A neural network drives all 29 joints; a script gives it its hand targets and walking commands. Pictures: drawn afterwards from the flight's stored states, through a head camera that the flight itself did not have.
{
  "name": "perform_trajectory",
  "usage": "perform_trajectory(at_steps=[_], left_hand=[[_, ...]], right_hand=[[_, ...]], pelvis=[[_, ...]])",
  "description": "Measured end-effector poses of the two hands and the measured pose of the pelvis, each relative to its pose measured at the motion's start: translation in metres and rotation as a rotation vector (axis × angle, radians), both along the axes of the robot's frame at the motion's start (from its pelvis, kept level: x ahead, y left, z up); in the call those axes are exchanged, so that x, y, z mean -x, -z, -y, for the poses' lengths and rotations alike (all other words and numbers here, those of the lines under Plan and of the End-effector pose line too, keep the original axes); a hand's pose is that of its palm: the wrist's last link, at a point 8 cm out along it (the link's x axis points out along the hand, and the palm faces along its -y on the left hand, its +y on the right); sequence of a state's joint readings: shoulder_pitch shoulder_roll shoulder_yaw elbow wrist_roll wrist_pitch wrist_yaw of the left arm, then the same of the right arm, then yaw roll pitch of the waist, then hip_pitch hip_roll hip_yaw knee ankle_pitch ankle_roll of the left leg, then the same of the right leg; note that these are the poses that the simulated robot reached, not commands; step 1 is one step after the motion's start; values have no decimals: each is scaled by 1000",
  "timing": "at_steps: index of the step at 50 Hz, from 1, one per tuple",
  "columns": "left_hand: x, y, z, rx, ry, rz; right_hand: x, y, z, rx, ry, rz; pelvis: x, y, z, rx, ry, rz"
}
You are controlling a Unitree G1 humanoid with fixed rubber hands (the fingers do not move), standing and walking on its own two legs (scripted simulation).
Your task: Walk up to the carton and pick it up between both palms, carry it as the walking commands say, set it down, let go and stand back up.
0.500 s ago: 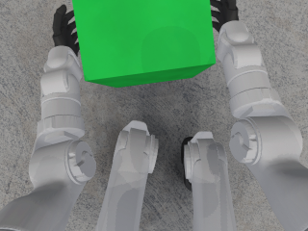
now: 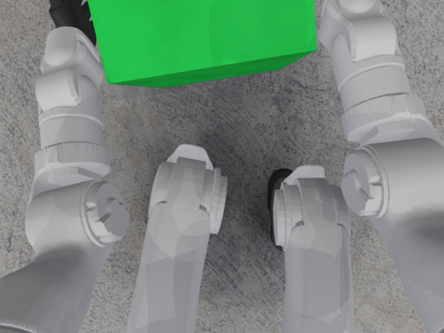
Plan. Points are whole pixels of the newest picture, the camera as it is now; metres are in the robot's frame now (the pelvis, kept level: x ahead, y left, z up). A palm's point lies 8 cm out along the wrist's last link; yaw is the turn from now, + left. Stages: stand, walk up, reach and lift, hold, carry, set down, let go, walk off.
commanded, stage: set down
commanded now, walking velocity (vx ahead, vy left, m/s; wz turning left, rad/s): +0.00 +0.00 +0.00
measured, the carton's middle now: (208, 21) +0.52 +0.11 -0.24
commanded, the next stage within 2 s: none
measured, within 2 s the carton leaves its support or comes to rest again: rests again in 0.90 s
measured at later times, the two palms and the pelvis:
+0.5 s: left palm (85, 25) +0.47 +0.27 -0.17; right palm out of the picture +0.56 -0.06 -0.16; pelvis -0.01 +0.00 -0.02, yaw +0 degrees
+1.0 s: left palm (77, 28) +0.47 +0.28 -0.17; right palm out of the picture +0.56 -0.05 -0.17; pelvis +0.01 +0.01 -0.01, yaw -1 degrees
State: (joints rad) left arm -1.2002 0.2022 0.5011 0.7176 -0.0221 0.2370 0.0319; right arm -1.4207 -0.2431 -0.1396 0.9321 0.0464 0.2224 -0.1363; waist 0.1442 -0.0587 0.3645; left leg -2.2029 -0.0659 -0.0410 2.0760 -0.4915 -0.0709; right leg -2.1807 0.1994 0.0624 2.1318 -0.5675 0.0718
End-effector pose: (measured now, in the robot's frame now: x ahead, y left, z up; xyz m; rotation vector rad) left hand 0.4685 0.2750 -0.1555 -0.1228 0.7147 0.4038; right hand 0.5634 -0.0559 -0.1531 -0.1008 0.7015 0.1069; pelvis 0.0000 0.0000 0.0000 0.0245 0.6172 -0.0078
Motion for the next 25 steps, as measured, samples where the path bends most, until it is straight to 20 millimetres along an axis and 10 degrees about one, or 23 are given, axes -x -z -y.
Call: perform_trajectory(at_steps=[25], left_hand=[[-6,15,4,11,39,-1]], right_hand=[[-1,11,7,40,-4,-6]], pelvis=[[13,17,-3,3,1,116]])
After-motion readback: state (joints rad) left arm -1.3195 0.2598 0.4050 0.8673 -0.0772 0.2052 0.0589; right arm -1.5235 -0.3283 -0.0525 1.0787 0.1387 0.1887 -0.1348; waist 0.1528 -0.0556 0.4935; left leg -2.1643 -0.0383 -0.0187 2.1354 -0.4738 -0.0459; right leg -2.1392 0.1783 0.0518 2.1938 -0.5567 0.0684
